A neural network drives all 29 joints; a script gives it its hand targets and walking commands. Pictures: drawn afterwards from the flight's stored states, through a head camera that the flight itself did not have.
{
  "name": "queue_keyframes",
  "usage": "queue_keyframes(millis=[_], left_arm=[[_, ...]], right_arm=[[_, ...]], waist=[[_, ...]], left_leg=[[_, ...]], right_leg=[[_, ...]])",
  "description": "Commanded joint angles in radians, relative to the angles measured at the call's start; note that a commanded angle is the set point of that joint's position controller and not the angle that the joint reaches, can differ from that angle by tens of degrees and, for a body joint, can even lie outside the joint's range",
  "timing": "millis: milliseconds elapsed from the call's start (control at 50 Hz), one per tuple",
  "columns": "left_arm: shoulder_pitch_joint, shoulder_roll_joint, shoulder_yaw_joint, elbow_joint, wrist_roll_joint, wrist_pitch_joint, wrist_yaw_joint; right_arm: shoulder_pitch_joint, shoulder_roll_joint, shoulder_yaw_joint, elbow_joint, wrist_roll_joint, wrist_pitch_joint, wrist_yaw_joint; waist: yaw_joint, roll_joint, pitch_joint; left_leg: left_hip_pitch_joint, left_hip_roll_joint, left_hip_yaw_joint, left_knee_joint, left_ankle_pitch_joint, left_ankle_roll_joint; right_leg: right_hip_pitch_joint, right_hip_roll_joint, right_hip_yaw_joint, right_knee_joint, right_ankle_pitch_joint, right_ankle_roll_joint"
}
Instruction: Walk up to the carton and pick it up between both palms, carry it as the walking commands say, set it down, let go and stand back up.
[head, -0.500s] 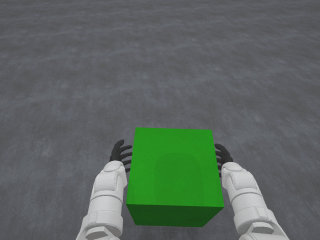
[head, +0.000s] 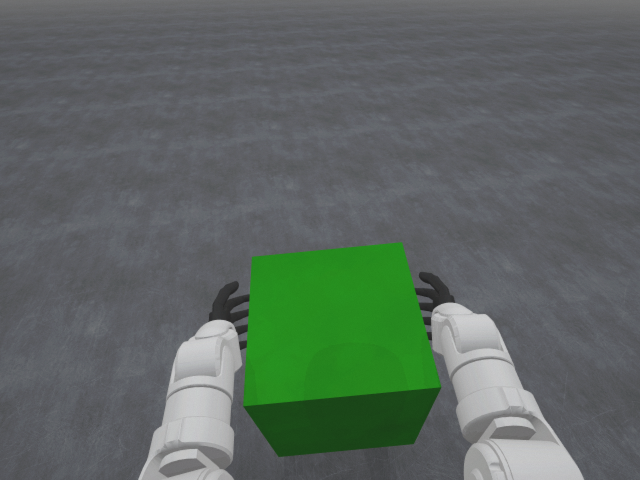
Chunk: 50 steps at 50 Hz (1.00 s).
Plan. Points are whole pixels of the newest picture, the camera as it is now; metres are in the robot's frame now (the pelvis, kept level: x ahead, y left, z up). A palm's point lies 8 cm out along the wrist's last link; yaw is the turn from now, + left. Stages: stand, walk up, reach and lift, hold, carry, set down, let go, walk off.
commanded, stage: reach and lift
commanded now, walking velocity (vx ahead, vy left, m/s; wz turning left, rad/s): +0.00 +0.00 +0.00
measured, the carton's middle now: (337, 355) +0.33 +0.00 -0.01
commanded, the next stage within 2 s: hold in 1.12 s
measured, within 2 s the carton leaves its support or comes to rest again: neither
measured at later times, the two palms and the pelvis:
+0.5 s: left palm (217, 311) +0.34 +0.16 +0.07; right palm (436, 325) +0.33 -0.14 +0.05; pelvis +0.02 +0.01 +0.01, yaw +0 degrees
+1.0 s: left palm (217, 320) +0.32 +0.16 +0.07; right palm (443, 339) +0.31 -0.14 +0.06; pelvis +0.01 +0.01 +0.01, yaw +0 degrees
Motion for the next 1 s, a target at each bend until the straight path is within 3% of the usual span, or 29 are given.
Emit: queue_keyframes(millis=[0, 20, 60, 100, 120, 140, 160, 180, 220, 240, 260, 280, 300, 340, 400, 420, 480, 520, 540, 560, 700, 740, 820, 860, 880, 900, 920, 940, 980], left_arm=[[-0.826, -1.037, -0.577, -0.022, -0.261, 0.047, -0.299], [-0.843, -1.048, -0.613, -0.067, -0.282, 0.043, -0.299], [-0.779, -1.047, -0.588, -0.040, -0.272, 0.046, -0.304], [-0.809, -1.039, -0.619, -0.113, -0.280, 0.035, -0.314], [-0.802, -1.057, -0.642, -0.110, -0.294, 0.039, -0.316], [-0.817, -1.099, -0.684, -0.165, -0.314, 0.031, -0.315], [-0.813, -1.073, -0.706, -0.203, -0.328, 0.029, -0.312], [-0.765, -1.103, -0.722, -0.207, -0.327, 0.040, -0.313], [-0.703, -1.090, -0.696, -0.163, -0.322, 0.053, -0.314], [-0.673, -1.106, -0.702, -0.173, -0.321, 0.054, -0.313], [-0.634, -1.106, -0.711, -0.180, -0.321, 0.060, -0.314], [-0.620, -1.107, -0.707, -0.170, -0.322, 0.063, -0.313], [-0.608, -1.107, -0.701, -0.147, -0.312, 0.069, -0.309], [-0.535, -1.062, -0.643, -0.107, -0.258, 0.085, -0.299], [-0.494, -1.085, -0.626, -0.063, -0.249, 0.089, -0.300], [-0.548, -1.088, -0.634, -0.076, -0.253, 0.087, -0.300], [-0.498, -1.128, -0.681, -0.106, -0.282, 0.078, -0.296], [-0.517, -1.130, -0.711, -0.169, -0.295, 0.077, -0.304], [-0.456, -1.124, -0.700, -0.131, -0.285, 0.085, -0.299], [-0.435, -1.119, -0.686, -0.117, -0.273, 0.088, -0.296], [-0.371, -1.112, -0.664, -0.086, -0.262, 0.093, -0.296], [-0.398, -1.077, -0.637, -0.082, -0.252, 0.090, -0.300], [-0.418, -1.090, -0.656, -0.078, -0.258, 0.087, -0.310], [-0.416, -1.073, -0.630, -0.047, -0.237, 0.083, -0.316], [-0.452, -1.070, -0.605, -0.030, -0.235, 0.080, -0.320], [-0.438, -1.059, -0.580, 0.013, -0.214, 0.086, -0.324], [-0.469, -1.078, -0.620, -0.057, -0.243, 0.070, -0.325], [-0.475, -1.083, -0.607, -0.020, -0.238, 0.073, -0.329], [-0.437, -1.088, -0.598, 0.014, -0.225, 0.070, -0.330]], right_arm=[[-0.770, 1.147, 0.378, -0.126, 0.206, -0.052, 0.345], [-0.752, 1.158, 0.381, -0.146, 0.227, -0.057, 0.346], [-0.781, 1.144, 0.422, -0.220, 0.235, -0.056, 0.339], [-0.747, 1.202, 0.435, -0.235, 0.254, -0.051, 0.335], [-0.756, 1.180, 0.435, -0.271, 0.260, -0.052, 0.330], [-0.754, 1.180, 0.441, -0.297, 0.263, -0.060, 0.334], [-0.754, 1.203, 0.485, -0.342, 0.279, -0.059, 0.332], [-0.713, 1.182, 0.489, -0.359, 0.284, -0.053, 0.331], [-0.755, 1.168, 0.525, -0.442, 0.302, -0.049, 0.319], [-0.749, 1.150, 0.535, -0.507, 0.307, -0.051, 0.315], [-0.743, 1.160, 0.568, -0.520, 0.311, -0.042, 0.315], [-0.719, 1.150, 0.564, -0.517, 0.307, -0.037, 0.311], [-0.710, 1.129, 0.550, -0.495, 0.302, -0.033, 0.309], [-0.592, 1.093, 0.481, -0.376, 0.255, -0.004, 0.320], [-0.610, 1.060, 0.468, -0.396, 0.239, -0.005, 0.325], [-0.639, 1.055, 0.445, -0.383, 0.241, -0.016, 0.328], [-0.658, 1.050, 0.517, -0.505, 0.266, -0.034, 0.330], [-0.640, 1.094, 0.538, -0.527, 0.284, -0.028, 0.327], [-0.669, 1.065, 0.566, -0.581, 0.295, -0.033, 0.325], [-0.653, 1.054, 0.553, -0.564, 0.289, -0.026, 0.324], [-0.681, 1.040, 0.594, -0.615, 0.292, -0.020, 0.324], [-0.686, 1.057, 0.569, -0.573, 0.284, -0.012, 0.321], [-0.679, 1.076, 0.577, -0.555, 0.287, -0.014, 0.320], [-0.648, 1.072, 0.532, -0.483, 0.267, -0.015, 0.325], [-0.682, 1.072, 0.528, -0.482, 0.257, -0.013, 0.327], [-0.711, 1.058, 0.501, -0.461, 0.255, -0.012, 0.325], [-0.715, 1.093, 0.533, -0.492, 0.270, -0.019, 0.330], [-0.693, 1.086, 0.513, -0.455, 0.258, -0.016, 0.333], [-0.752, 1.066, 0.528, -0.498, 0.271, -0.029, 0.336]], waist=[[-0.038, -0.030, -0.304], [-0.044, 0.003, -0.345], [-0.036, -0.054, -0.368], [-0.029, -0.023, -0.419], [-0.056, -0.024, -0.418], [-0.055, 0.011, -0.495], [-0.052, -0.045, -0.536], [-0.052, 0.004, -0.562], [-0.040, -0.030, -0.535], [-0.047, -0.001, -0.570], [-0.032, -0.031, -0.583], [-0.052, -0.043, -0.594], [-0.052, -0.006, -0.518], [-0.043, -0.004, -0.365], [-0.048, 0.002, -0.335], [-0.050, 0.053, -0.358], [-0.045, 0.010, -0.478], [-0.037, 0.044, -0.476], [-0.029, 0.017, -0.490], [-0.037, 0.034, -0.455], [-0.021, -0.035, -0.420], [-0.005, -0.033, -0.414], [-0.028, -0.030, -0.330], [-0.025, 0.015, -0.319], [-0.024, -0.020, -0.304], [-0.013, 0.005, -0.281], [-0.010, -0.015, -0.304], [-0.023, -0.009, -0.275], [-0.003, 0.010, -0.316]], left_leg=[[0.037, 0.044, -0.016, -0.315, -0.048, -0.020], [0.067, 0.049, -0.017, -0.319, -0.009, -0.020], [0.080, 0.047, -0.019, -0.313, 0.033, -0.014], [0.063, 0.036, -0.006, -0.303, 0.044, -0.010], [0.071, 0.049, -0.023, -0.304, 0.094, -0.014], [0.108, 0.039, -0.020, -0.296, 0.137, -0.024], [0.130, 0.054, -0.027, -0.289, 0.172, -0.016], [0.160, 0.034, -0.022, -0.272, 0.255, -0.026], [0.135, 0.031, -0.027, -0.261, 0.234, -0.022], [0.141, 0.033, -0.032, -0.259, 0.271, -0.028], [0.169, 0.026, -0.027, -0.247, 0.329, -0.019], [0.177, 0.028, -0.037, -0.253, 0.327, -0.021], [0.151, 0.035, -0.041, -0.260, 0.298, -0.025], [0.140, 0.048, -0.043, -0.287, 0.263, -0.031], [0.123, 0.062, -0.059, -0.312, 0.204, -0.028], [0.107, 0.059, -0.061, -0.316, 0.184, -0.033], [0.201, 0.060, -0.065, -0.283, 0.388, -0.042], [0.188, 0.043, -0.047, -0.276, 0.362, -0.042], [0.218, 0.042, -0.045, -0.265, 0.414, -0.044], [0.182, 0.051, -0.053, -0.277, 0.384, -0.044], [0.227, 0.047, -0.050, -0.272, 0.367, -0.038], [0.177, 0.031, -0.034, -0.279, 0.266, -0.028], [0.152, 0.040, -0.043, -0.290, 0.168, -0.014], [0.107, 0.047, -0.041, -0.307, 0.116, -0.013], [0.114, 0.044, -0.041, -0.307, 0.086, -0.008], [0.057, 0.051, -0.039, -0.335, -0.001, -0.005], [0.079, 0.051, -0.043, -0.331, 0.017, 0.002], [0.063, 0.055, -0.049, -0.339, -0.017, 0.005], [0.059, 0.054, -0.045, -0.336, -0.009, 0.004]], right_leg=[[0.203, -0.062, 0.131, -0.184, -0.086, -0.001], [0.228, -0.058, 0.126, -0.168, -0.014, 0.000], [0.246, -0.054, 0.128, -0.173, 0.003, 0.008], [0.288, -0.057, 0.142, -0.173, 0.026, 0.010], [0.285, -0.049, 0.136, -0.157, 0.092, 0.010], [0.289, -0.042, 0.131, -0.148, 0.133, 0.001], [0.302, -0.036, 0.124, -0.139, 0.169, 0.005], [0.311, -0.043, 0.139, -0.154, 0.219, -0.007], [0.315, -0.055, 0.158, -0.164, 0.177, 0.003], [0.336, -0.053, 0.159, -0.161, 0.212, 0.001], [0.334, -0.050, 0.158, -0.167, 0.253, 0.000], [0.312, -0.049, 0.154, -0.168, 0.246, 0.003], [0.282, -0.048, 0.149, -0.165, 0.212, -0.003], [0.220, -0.047, 0.134, -0.180, 0.167, -0.007], [0.224, -0.034, 0.119, -0.164, 0.155, -0.008], [0.227, -0.035, 0.127, -0.162, 0.141, -0.017], [0.268, -0.025, 0.123, -0.157, 0.249, -0.015], [0.275, -0.030, 0.124, -0.160, 0.239, -0.014], [0.260, -0.027, 0.123, -0.164, 0.246, -0.014], [0.266, -0.026, 0.125, -0.161, 0.234, -0.014], [0.221, -0.031, 0.131, -0.183, 0.183, -0.011], [0.239, -0.034, 0.125, -0.184, 0.140, -0.010], [0.207, -0.040, 0.132, -0.192, 0.060, -0.011], [0.224, -0.042, 0.124, -0.183, 0.049, -0.008], [0.204, -0.042, 0.128, -0.190, 0.006, -0.012], [0.226, -0.045, 0.121, -0.184, -0.033, -0.001], [0.232, -0.037, 0.112, -0.178, -0.014, -0.004], [0.216, -0.036, 0.111, -0.177, -0.029, -0.006], [0.251, -0.041, 0.116, -0.176, -0.026, -0.004]])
